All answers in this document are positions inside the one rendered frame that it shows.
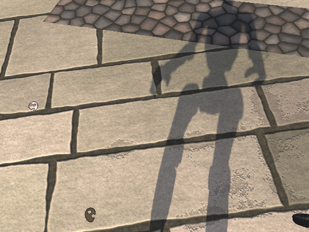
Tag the robot right hand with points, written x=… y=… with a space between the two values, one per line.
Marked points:
x=301 y=219

